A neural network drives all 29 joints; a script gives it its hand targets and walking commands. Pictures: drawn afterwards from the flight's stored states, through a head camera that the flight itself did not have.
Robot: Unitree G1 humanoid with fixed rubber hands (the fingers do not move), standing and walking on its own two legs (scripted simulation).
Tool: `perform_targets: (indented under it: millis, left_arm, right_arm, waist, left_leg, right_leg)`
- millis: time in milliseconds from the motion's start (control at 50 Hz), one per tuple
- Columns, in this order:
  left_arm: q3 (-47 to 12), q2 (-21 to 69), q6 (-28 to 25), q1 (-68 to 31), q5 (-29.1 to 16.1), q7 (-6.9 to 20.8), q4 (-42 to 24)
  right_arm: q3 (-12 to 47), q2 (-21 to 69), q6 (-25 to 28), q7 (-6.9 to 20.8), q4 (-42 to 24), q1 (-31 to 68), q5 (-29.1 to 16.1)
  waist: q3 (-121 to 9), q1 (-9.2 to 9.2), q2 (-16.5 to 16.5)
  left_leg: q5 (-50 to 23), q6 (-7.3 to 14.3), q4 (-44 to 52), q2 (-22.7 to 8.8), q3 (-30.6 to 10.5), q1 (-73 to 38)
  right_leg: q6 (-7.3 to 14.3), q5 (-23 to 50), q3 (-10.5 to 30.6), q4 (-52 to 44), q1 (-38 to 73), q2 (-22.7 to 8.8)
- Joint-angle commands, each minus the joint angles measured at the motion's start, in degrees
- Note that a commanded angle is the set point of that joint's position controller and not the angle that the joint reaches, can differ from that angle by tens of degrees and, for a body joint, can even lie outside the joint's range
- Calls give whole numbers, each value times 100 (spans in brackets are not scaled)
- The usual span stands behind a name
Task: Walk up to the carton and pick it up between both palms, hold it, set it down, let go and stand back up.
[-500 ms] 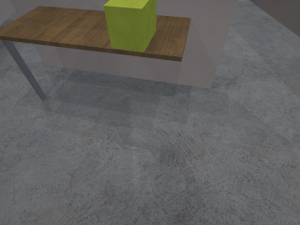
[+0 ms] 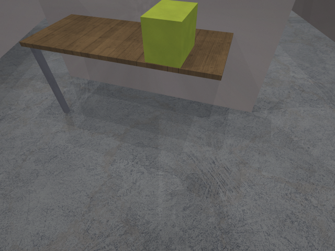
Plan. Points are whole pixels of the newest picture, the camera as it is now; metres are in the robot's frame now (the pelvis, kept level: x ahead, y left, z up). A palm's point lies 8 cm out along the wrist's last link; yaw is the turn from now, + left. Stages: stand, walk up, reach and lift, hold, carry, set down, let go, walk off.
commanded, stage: walk up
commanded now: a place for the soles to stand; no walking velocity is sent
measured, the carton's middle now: (171, 32) +1.18 +0.01 +0.01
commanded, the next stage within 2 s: none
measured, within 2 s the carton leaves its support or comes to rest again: neither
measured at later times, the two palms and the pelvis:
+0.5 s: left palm (101, 188) +0.32 +0.23 -0.10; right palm out of the picture +0.15 -0.18 -0.11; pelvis +0.16 +0.03 +0.00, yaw +4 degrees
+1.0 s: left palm (99, 183) +0.35 +0.25 -0.12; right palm (216, 129) +0.55 -0.16 -0.09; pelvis +0.37 +0.02 +0.00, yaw +6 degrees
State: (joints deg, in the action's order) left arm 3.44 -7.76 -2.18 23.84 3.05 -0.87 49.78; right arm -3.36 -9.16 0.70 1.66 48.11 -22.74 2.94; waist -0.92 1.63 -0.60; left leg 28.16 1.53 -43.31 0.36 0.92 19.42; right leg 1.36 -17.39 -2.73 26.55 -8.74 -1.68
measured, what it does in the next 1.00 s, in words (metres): walks ahead: left foot, then right foot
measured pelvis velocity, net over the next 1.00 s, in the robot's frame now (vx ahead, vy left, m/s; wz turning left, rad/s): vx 0.37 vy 0.02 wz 0.10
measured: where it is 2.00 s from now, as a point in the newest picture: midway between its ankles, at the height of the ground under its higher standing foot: (171, 190)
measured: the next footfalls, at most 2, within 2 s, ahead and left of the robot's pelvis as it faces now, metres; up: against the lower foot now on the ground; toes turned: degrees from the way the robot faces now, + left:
left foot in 0.10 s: +0.10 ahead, +0.12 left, +0.00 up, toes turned +4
right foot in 0.60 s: +0.39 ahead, -0.06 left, +0.00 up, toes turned -2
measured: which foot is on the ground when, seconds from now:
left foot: up 0.00-0.08, down 0.10-0.60, up 0.62-1.00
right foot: down 0.00-0.10, up 0.12-0.58, down 0.60-1.00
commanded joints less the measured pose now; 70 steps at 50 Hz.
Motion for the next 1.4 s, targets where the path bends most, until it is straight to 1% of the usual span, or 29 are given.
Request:
perform_targets:
  millis: [0,40,60,80,100,120,140,200,240,320,440,520,560,580,600,620,680,740,860,980,1020,1060,1080,1100,1120,1180,1220,1300,1380]
  left_arm:
    - [223,-1053,-98,-310,-16,11,-492]
    - [179,-1052,-23,-800,-52,125,-612]
    - [102,-828,29,-699,-6,180,-660]
    - [-107,-342,47,-592,22,258,-785]
    - [-178,-144,22,-584,33,334,-1199]
    - [-104,-470,38,-649,30,324,-1394]
    - [-106,-620,58,-608,-6,317,-1352]
    - [-146,-688,60,-357,-13,333,-1122]
    - [-194,-558,81,-408,-19,379,-1127]
    - [-298,-413,107,-1240,-45,347,-1371]
    - [-393,-189,18,-2306,-21,300,-1763]
    - [-233,-238,-74,-1796,32,215,-1730]
    - [-29,-477,-145,-741,75,111,-1516]
    - [94,-700,-159,29,159,65,-1424]
    - [274,-1154,-237,314,187,36,-1536]
    - [318,-1088,-219,78,-18,-57,-1739]
    - [102,-471,-264,-573,-77,-136,-1723]
    - [26,-354,-430,-511,-17,-21,-1460]
    - [116,-526,-447,-75,-135,57,-1151]
    - [254,-867,-272,479,-151,186,-1162]
    - [253,-904,-207,437,-136,210,-1235]
    - [147,-717,-142,393,-125,241,-1254]
    - [-7,-397,-138,452,-131,266,-1282]
    - [-62,-381,-98,515,-82,310,-1558]
    - [81,-772,0,298,-28,260,-1718]
    - [38,-749,106,-110,-85,257,-1617]
    - [-14,-553,130,130,-47,295,-1402]
    - [-144,-272,113,-301,-20,342,-1360]
    - [-273,-76,24,-1004,-40,372,-1526]
  right_arm:
    - [-64,-118,266,100,-1039,43,-41]
    - [-148,-86,336,56,-924,-951,-45]
    - [-273,-283,343,-24,-803,-1511,-25]
    - [-433,-640,340,-126,-826,-2045,26]
    - [-455,-968,377,-256,-1096,-2080,60]
    - [-422,-947,328,-367,-1201,-1563,-4]
    - [-367,-862,330,-397,-1358,-1006,-19]
    - [-203,-363,503,-328,-1468,-639,35]
    - [-182,-246,612,-293,-1277,-862,13]
    - [-224,-255,679,-285,-1108,-1130,-81]
    - [-285,-431,627,-274,-1144,-1132,-123]
    - [-324,-568,573,-274,-1193,-897,-65]
    - [-267,-517,534,-224,-1165,-889,-70]
    - [-142,-310,527,-179,-1150,-1083,-73]
    - [-46,-150,439,-200,-1391,-1506,-171]
    - [-115,-403,369,-266,-1587,-1110,-81]
    - [-91,-404,255,-191,-1666,-160,-88]
    - [-19,-140,169,-56,-1376,-330,6]
    - [192,-39,191,-39,-1424,716,-4]
    - [279,80,262,-92,-1666,1516,-53]
    - [214,61,319,-146,-1738,1289,-50]
    - [69,-59,413,-237,-1587,333,39]
    - [-88,-375,457,-303,-1519,-394,168]
    - [-251,-935,520,-381,-1667,-598,196]
    - [-310,-822,483,-504,-1716,-454,37]
    - [-75,-286,562,-507,-1773,260,-31]
    - [3,-153,660,-420,-1639,334,-7]
    - [-61,-301,730,-366,-1289,95,-52]
    - [-133,-576,630,-265,-1215,8,-120]
  waist:
    - [753,-244,996]
    - [557,-763,644]
    - [439,-908,23]
    - [389,-1114,-1241]
    - [596,-962,-1424]
    - [880,-606,-790]
    - [1084,-368,-595]
    - [830,-228,-403]
    - [730,-189,-362]
    - [733,-323,-368]
    - [719,-601,-606]
    - [651,-375,-380]
    - [61,59,222]
    - [-784,300,596]
    - [-1559,298,1408]
    - [-1483,372,951]
    - [-240,97,34]
    - [22,-236,358]
    - [309,-118,574]
    - [421,237,658]
    - [399,64,474]
    - [108,-392,-65]
    - [-412,-712,-846]
    - [-462,-725,-1492]
    - [-309,-703,-758]
    - [164,-372,-350]
    - [206,-188,-578]
    - [390,-147,-535]
    - [381,-325,-886]
  left_leg:
    - [-300,50,301,-301,-59,404]
    - [-1289,115,1093,92,539,-1476]
    - [-962,76,1224,303,603,-2085]
    - [314,231,2004,-745,-1053,-2362]
    - [2232,545,3441,-2052,-4096,-2022]
    - [2470,890,3660,-2402,-4563,-1495]
    - [1970,908,3411,-2321,-3975,-1343]
    - [-342,616,3391,-1531,-2111,-897]
    - [-1368,634,3385,-1299,-1589,-859]
    - [-2563,590,3231,-1061,-1077,-1221]
    - [-2704,603,3084,-1082,-930,-1307]
    - [-2720,660,2594,-1286,-1052,-1473]
    - [-3143,590,668,-771,-616,-1254]
    - [-2057,448,-908,-484,-378,-382]
    - [326,74,-3158,386,-36,1305]
    - [539,-4,-3758,453,-521,1992]
    - [-388,-65,-3607,-234,-581,1849]
    - [-664,-220,-3079,-353,-355,1234]
    - [-1690,-354,-1274,-665,92,1739]
    - [-1629,-76,303,-398,627,830]
    - [-1326,87,667,-338,612,251]
    - [-1266,271,1269,-162,628,-1105]
    - [-697,556,1674,-1173,-656,-2056]
    - [209,1160,2629,-2789,-3397,-2546]
    - [183,1505,2856,-2964,-3737,-2269]
    - [-766,1067,2858,-2229,-1706,-1358]
    - [-1566,913,2975,-1818,-949,-821]
    - [-2066,958,3033,-1596,-230,-644]
    - [-1853,801,2874,-1271,313,-434]
  right_leg:
    - [831,-1826,1516,-1746,-587,-1427]
    - [572,-2039,558,-821,-1770,-738]
    - [440,-2421,260,172,-2173,-357]
    - [149,-2130,-320,2287,-2833,141]
    - [67,-1989,193,3689,-3674,556]
    - [125,-1567,756,4249,-3742,85]
    - [103,-969,744,4501,-3910,-163]
    - [-145,91,511,4058,-3204,-434]
    - [-294,467,337,4005,-3093,-415]
    - [-395,1021,26,3146,-3505,-392]
    - [-74,1387,-356,1376,-2875,-280]
    - [309,908,-332,617,-1850,-96]
    - [559,676,-478,134,-317,165]
    - [884,276,436,435,1083,-670]
    - [1764,-266,3356,-92,2361,-2296]
    - [1954,-620,4601,-1121,2114,-2577]
    - [1299,539,2172,-999,379,-1976]
    - [1108,1489,1187,-1183,-578,-1420]
    - [915,1011,608,-1364,-481,-889]
    - [926,309,649,-1180,-540,-892]
    - [998,342,788,-860,-610,-997]
    - [821,465,522,344,-1031,-675]
    - [529,-26,78,2072,-1621,-208]
    - [122,-1883,-257,3844,-3058,601]
    - [31,-1746,355,4575,-3431,389]
    - [-212,-749,660,4710,-3323,-1]
    - [-387,-340,553,4468,-2806,-51]
    - [-556,347,351,3634,-2946,-191]
    - [-399,839,-84,1958,-2258,-239]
